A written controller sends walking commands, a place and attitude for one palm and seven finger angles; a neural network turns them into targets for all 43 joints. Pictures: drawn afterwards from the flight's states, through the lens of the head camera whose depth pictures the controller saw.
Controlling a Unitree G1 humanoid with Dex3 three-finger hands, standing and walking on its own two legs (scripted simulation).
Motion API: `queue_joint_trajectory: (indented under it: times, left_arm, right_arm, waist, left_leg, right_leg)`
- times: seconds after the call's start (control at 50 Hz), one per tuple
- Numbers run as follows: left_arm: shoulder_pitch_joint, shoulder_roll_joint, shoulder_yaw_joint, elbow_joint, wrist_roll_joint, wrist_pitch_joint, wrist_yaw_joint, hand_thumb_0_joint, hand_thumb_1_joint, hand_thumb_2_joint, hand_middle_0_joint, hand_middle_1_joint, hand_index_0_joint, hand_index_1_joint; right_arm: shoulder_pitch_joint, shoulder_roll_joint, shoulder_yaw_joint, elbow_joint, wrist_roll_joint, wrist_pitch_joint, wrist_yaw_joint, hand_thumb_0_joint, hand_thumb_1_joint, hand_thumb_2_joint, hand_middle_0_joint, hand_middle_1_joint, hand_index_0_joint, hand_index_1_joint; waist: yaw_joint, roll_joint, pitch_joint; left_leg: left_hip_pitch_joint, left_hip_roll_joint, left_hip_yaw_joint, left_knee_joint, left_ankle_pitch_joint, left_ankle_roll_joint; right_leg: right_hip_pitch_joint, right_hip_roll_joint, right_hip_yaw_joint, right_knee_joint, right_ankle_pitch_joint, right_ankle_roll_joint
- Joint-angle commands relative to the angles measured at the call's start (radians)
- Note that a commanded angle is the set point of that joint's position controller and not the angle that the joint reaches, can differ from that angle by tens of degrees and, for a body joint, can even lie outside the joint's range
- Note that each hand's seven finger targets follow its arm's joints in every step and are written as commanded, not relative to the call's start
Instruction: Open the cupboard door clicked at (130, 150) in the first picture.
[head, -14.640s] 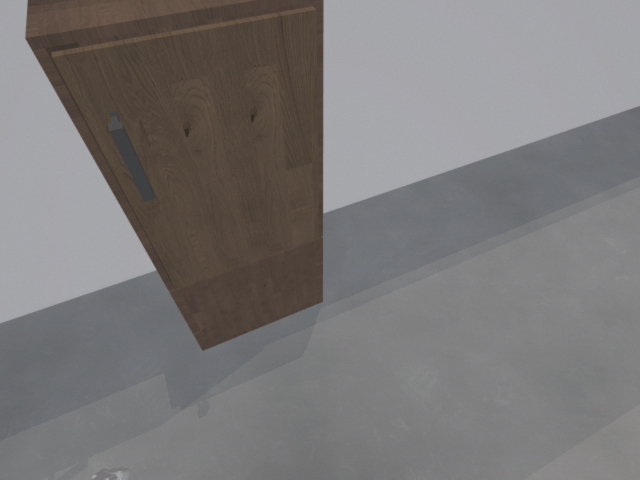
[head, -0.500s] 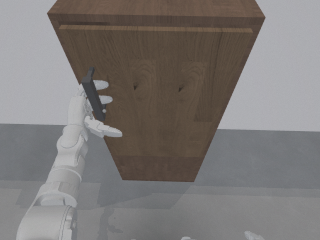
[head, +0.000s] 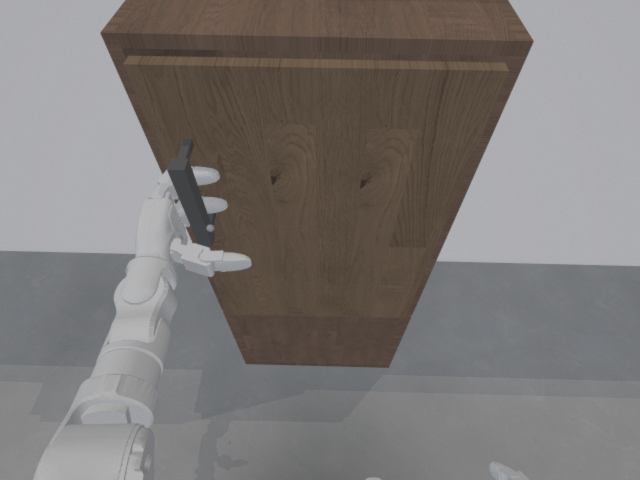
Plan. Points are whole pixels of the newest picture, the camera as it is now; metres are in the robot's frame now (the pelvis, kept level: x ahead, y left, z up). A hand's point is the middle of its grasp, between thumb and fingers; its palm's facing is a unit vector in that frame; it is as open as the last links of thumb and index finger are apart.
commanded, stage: close the thumb around the handle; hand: left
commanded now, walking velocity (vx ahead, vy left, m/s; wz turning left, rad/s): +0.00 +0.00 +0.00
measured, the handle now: (197, 195) +0.46 +0.17 +0.09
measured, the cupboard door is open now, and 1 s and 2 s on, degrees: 0 14 40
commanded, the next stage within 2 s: pull the door open along its arc in 0.50 s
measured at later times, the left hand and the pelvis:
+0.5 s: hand (210, 227) +0.41 +0.14 +0.08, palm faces -0.01 -1.00 -0.01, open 5.4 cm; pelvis +0.00 +0.01 +0.00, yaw +0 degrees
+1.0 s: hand (212, 287) +0.32 +0.13 +0.08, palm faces -0.04 -1.00 +0.03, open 5.7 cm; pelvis +0.01 +0.01 +0.01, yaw -2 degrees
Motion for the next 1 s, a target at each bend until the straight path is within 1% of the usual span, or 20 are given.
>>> queue_joint_trajectory:
  times: [0.0, 0.12, 0.18, 0.28, 0.34, 0.38, 0.42, 0.46, 0.48, 0.58, 0.6, 0.64, 0.7, 0.76, 0.8, 0.84, 0.9, 0.94, 0.96, 0.98]
  left_arm:
    - [-0.399, 0.131, 0.010, -0.219, -0.015, -0.069, -0.006, 0.000, 0.116, 0.564, -0.344, -1.266, -0.344, -1.266]
    - [-0.419, 0.112, -0.010, -0.222, -0.005, -0.070, 0.004, 0.000, 0.452, 0.708, -0.368, -1.302, -0.368, -1.302]
    - [-0.408, 0.145, 0.018, -0.201, 0.000, -0.071, 0.007, 0.000, 0.620, 0.780, -0.380, -1.320, -0.380, -1.320]
    - [-0.428, 0.117, -0.001, -0.184, -0.002, -0.073, 0.006, 0.000, 0.900, 0.900, -0.400, -1.350, -0.400, -1.350]
    - [-0.444, 0.155, 0.027, -0.160, 0.001, -0.073, 0.007, 0.000, 0.900, 0.900, -0.400, -1.350, -0.400, -1.350]
    - [-0.451, 0.138, 0.010, -0.168, 0.002, -0.077, 0.003, 0.000, 0.900, 0.900, -0.400, -1.350, -0.400, -1.350]
    - [-0.455, 0.163, 0.035, -0.173, -0.003, -0.079, 0.005, 0.000, 0.900, 0.900, -0.400, -1.350, -0.400, -1.350]
    - [-0.471, 0.127, 0.004, -0.176, -0.003, -0.080, 0.002, 0.000, 0.900, 0.900, -0.400, -1.350, -0.400, -1.350]
    - [-0.449, 0.166, 0.041, -0.170, -0.003, -0.081, 0.006, 0.000, 0.900, 0.900, -0.400, -1.350, -0.400, -1.350]
    - [-0.416, 0.138, 0.018, -0.196, -0.003, -0.083, 0.004, 0.000, 0.900, 0.900, -0.400, -1.350, -0.400, -1.350]
    - [-0.431, 0.170, 0.049, -0.192, -0.007, -0.083, 0.008, 0.000, 0.900, 0.900, -0.400, -1.350, -0.400, -1.350]
    - [-0.360, 0.165, 0.046, -0.201, -0.007, -0.081, 0.004, 0.000, 0.900, 0.900, -0.400, -1.350, -0.400, -1.350]
    - [-0.275, 0.150, 0.041, -0.284, -0.015, -0.080, -0.006, 0.000, 0.900, 0.900, -0.400, -1.350, -0.400, -1.350]
    - [-0.126, 0.136, 0.043, -0.372, -0.027, -0.073, -0.008, 0.000, 0.900, 0.900, -0.400, -1.350, -0.400, -1.350]
    - [-0.019, 0.115, 0.031, -0.454, -0.035, -0.065, -0.011, 0.000, 0.900, 0.900, -0.400, -1.350, -0.400, -1.350]
    - [0.116, 0.083, 0.007, -0.534, -0.044, -0.054, -0.008, 0.000, 0.900, 0.900, -0.400, -1.350, -0.400, -1.350]
    - [0.318, 0.046, -0.034, -0.759, -0.044, -0.042, 0.000, 0.000, 0.900, 0.900, -0.400, -1.350, -0.400, -1.350]
    - [0.460, -0.003, -0.097, -0.864, -0.039, -0.022, 0.013, 0.000, 0.900, 0.900, -0.400, -1.350, -0.400, -1.350]
    - [0.465, -0.077, -0.012, -0.955, -0.100, 0.004, 0.154, 0.000, 0.900, 0.900, -0.400, -1.350, -0.400, -1.350]
    - [0.529, -0.147, -0.107, -0.998, -0.062, 0.026, 0.226, 0.000, 0.900, 0.900, -0.400, -1.350, -0.400, -1.350]
  right_arm:
    - [0.017, -0.136, -0.047, -0.108, 0.004, -0.034, -0.010, 0.000, -0.900, -0.900, 0.200, 0.300, 0.200, 0.300]
    - [0.022, -0.135, -0.051, -0.103, 0.002, -0.036, -0.009, 0.000, -0.900, -0.900, 0.200, 0.300, 0.200, 0.300]
    - [0.026, -0.140, -0.051, -0.102, 0.000, -0.032, -0.008, 0.000, -0.900, -0.900, 0.200, 0.300, 0.200, 0.300]
    - [0.022, -0.138, -0.049, -0.100, 0.000, -0.032, -0.007, 0.000, -0.900, -0.900, 0.200, 0.300, 0.200, 0.300]
    - [0.027, -0.143, -0.048, -0.097, -0.001, -0.029, -0.011, 0.000, -0.900, -0.900, 0.200, 0.300, 0.200, 0.300]
    - [0.024, -0.138, -0.047, -0.100, 0.001, -0.030, -0.009, 0.000, -0.900, -0.900, 0.200, 0.300, 0.200, 0.300]
    - [0.028, -0.141, -0.047, -0.100, 0.000, -0.029, -0.009, 0.000, -0.900, -0.900, 0.200, 0.300, 0.200, 0.300]
    - [0.031, -0.137, -0.046, -0.098, -0.001, -0.030, -0.008, 0.000, -0.900, -0.900, 0.200, 0.300, 0.200, 0.300]
    - [0.036, -0.142, -0.049, -0.095, -0.002, -0.028, -0.008, 0.000, -0.900, -0.900, 0.200, 0.300, 0.200, 0.300]
    - [0.030, -0.137, -0.049, -0.106, 0.000, -0.027, -0.004, 0.000, -0.900, -0.900, 0.200, 0.300, 0.200, 0.300]
    - [0.032, -0.141, -0.050, -0.101, -0.002, -0.027, -0.005, 0.000, -0.900, -0.900, 0.200, 0.300, 0.200, 0.300]
    - [0.029, -0.141, -0.050, -0.114, -0.001, -0.027, -0.006, 0.000, -0.900, -0.900, 0.200, 0.300, 0.200, 0.300]
    - [0.012, -0.134, -0.050, -0.136, 0.001, -0.029, 0.001, 0.000, -0.900, -0.900, 0.200, 0.300, 0.200, 0.300]
    - [0.004, -0.130, -0.054, -0.161, 0.003, -0.033, 0.006, 0.000, -0.900, -0.900, 0.200, 0.300, 0.200, 0.300]
    - [-0.021, -0.122, -0.053, -0.182, 0.006, -0.037, 0.009, 0.000, -0.900, -0.900, 0.200, 0.300, 0.200, 0.300]
    - [-0.042, -0.117, -0.052, -0.205, 0.007, -0.044, 0.011, 0.000, -0.900, -0.900, 0.200, 0.300, 0.200, 0.300]
    - [-0.088, -0.100, -0.051, -0.244, 0.008, -0.058, 0.016, 0.000, -0.900, -0.900, 0.200, 0.300, 0.200, 0.300]
    - [-0.111, -0.096, -0.046, -0.269, 0.007, -0.067, 0.015, 0.000, -0.900, -0.900, 0.200, 0.300, 0.200, 0.300]
    - [-0.174, -0.062, -0.042, -0.274, 0.005, -0.076, 0.016, 0.000, -0.900, -0.900, 0.200, 0.300, 0.200, 0.300]
    - [-0.169, -0.060, -0.036, -0.270, -0.006, -0.085, 0.022, 0.000, -0.900, -0.900, 0.200, 0.300, 0.200, 0.300]
  waist:
    - [-0.017, -0.016, -0.310]
    - [-0.022, -0.008, -0.340]
    - [-0.013, -0.024, -0.335]
    - [-0.023, -0.015, -0.315]
    - [-0.024, -0.044, -0.306]
    - [-0.020, 0.001, -0.313]
    - [-0.016, -0.013, -0.331]
    - [-0.030, -0.005, -0.338]
    - [-0.013, -0.009, -0.340]
    - [-0.012, 0.000, -0.340]
    - [-0.015, -0.027, -0.336]
    - [-0.002, -0.038, -0.340]
    - [0.020, 0.015, -0.359]
    - [0.036, -0.041, -0.381]
    - [0.052, -0.004, -0.354]
    - [0.063, -0.056, -0.335]
    - [0.078, 0.006, -0.324]
    - [0.075, -0.015, -0.280]
    - [0.148, 0.002, -0.266]
    - [0.108, -0.005, -0.236]
  left_leg:
    - [0.149, 0.013, -0.072, -0.077, 0.296, -0.016]
    - [0.185, 0.017, -0.081, -0.071, 0.318, -0.020]
    - [0.161, 0.015, -0.080, -0.075, 0.309, -0.020]
    - [0.170, 0.016, -0.084, -0.073, 0.284, -0.019]
    - [0.134, 0.013, -0.084, -0.076, 0.254, -0.016]
    - [0.154, 0.014, -0.085, -0.079, 0.267, -0.020]
    - [0.155, 0.015, -0.090, -0.078, 0.279, -0.021]
    - [0.171, 0.015, -0.086, -0.072, 0.296, -0.019]
    - [0.162, 0.016, -0.088, -0.072, 0.307, -0.021]
    - [0.161, 0.015, -0.081, -0.073, 0.321, -0.021]
    - [0.151, 0.015, -0.080, -0.072, 0.309, -0.019]
    - [0.140, 0.015, -0.075, -0.077, 0.313, -0.018]
    - [0.167, 0.015, -0.068, -0.082, 0.352, -0.022]
    - [0.174, 0.018, -0.061, -0.087, 0.404, -0.019]
    - [0.169, 0.017, -0.053, -0.096, 0.410, -0.022]
    - [0.159, 0.015, -0.050, -0.105, 0.399, -0.018]
    - [0.206, 0.020, -0.044, -0.116, 0.441, -0.023]
    - [0.215, 0.025, -0.052, -0.119, 0.446, -0.022]
    - [0.201, 0.019, -0.045, -0.122, 0.437, -0.031]
    - [0.221, 0.022, -0.051, -0.121, 0.419, -0.038]
  right_leg:
    - [0.161, -0.028, 0.061, -0.083, 0.340, 0.041]
    - [0.141, -0.028, 0.054, -0.076, 0.331, 0.039]
    - [0.160, -0.027, 0.057, -0.074, 0.329, 0.039]
    - [0.124, -0.023, 0.054, -0.082, 0.296, 0.038]
    - [0.146, -0.026, 0.059, -0.085, 0.280, 0.038]
    - [0.132, -0.025, 0.055, -0.079, 0.283, 0.035]
    - [0.143, -0.024, 0.054, -0.076, 0.290, 0.035]
    - [0.134, -0.022, 0.055, -0.077, 0.307, 0.038]
    - [0.145, -0.021, 0.054, -0.071, 0.314, 0.035]
    - [0.158, -0.021, 0.056, -0.073, 0.336, 0.036]
    - [0.163, -0.021, 0.057, -0.076, 0.332, 0.039]
    - [0.190, -0.022, 0.058, -0.076, 0.340, 0.037]
    - [0.209, -0.023, 0.058, -0.074, 0.375, 0.034]
    - [0.260, -0.021, 0.058, -0.076, 0.438, 0.039]
    - [0.273, -0.025, 0.057, -0.082, 0.449, 0.038]
    - [0.305, -0.028, 0.056, -0.091, 0.458, 0.041]
    - [0.304, -0.032, 0.049, -0.092, 0.478, 0.042]
    - [0.291, -0.034, 0.037, -0.096, 0.458, 0.041]
    - [0.289, -0.027, 0.013, -0.106, 0.426, 0.035]
    - [0.260, -0.026, 0.007, -0.103, 0.400, 0.038]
